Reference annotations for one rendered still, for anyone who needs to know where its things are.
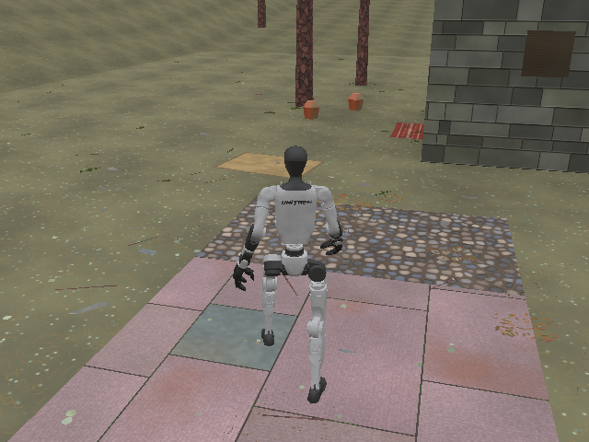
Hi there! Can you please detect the robot left shin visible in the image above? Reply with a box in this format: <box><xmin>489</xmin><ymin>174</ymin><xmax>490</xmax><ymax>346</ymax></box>
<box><xmin>262</xmin><ymin>277</ymin><xmax>275</xmax><ymax>334</ymax></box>

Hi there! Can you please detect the right robot upper arm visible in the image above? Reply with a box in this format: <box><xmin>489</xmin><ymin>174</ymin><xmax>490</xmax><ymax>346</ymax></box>
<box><xmin>314</xmin><ymin>185</ymin><xmax>340</xmax><ymax>235</ymax></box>

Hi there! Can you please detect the left robot forearm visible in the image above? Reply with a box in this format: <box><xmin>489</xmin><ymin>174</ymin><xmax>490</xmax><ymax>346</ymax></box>
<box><xmin>237</xmin><ymin>224</ymin><xmax>260</xmax><ymax>269</ymax></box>

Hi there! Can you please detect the right robot forearm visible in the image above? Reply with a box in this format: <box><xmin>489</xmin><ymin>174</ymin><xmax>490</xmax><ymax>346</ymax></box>
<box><xmin>330</xmin><ymin>220</ymin><xmax>343</xmax><ymax>246</ymax></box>

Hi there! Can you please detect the left robot upper arm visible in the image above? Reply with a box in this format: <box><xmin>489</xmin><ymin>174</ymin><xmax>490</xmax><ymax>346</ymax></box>
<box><xmin>251</xmin><ymin>186</ymin><xmax>277</xmax><ymax>239</ymax></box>

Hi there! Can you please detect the robot right hand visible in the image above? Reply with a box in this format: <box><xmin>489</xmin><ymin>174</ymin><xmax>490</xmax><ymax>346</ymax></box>
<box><xmin>320</xmin><ymin>239</ymin><xmax>342</xmax><ymax>255</ymax></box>

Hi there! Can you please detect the robot left hand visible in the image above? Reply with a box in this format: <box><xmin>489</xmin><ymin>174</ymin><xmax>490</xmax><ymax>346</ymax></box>
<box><xmin>233</xmin><ymin>265</ymin><xmax>254</xmax><ymax>291</ymax></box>

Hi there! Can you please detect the robot right foot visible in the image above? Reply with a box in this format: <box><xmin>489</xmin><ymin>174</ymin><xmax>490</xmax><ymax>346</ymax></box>
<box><xmin>307</xmin><ymin>377</ymin><xmax>327</xmax><ymax>403</ymax></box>

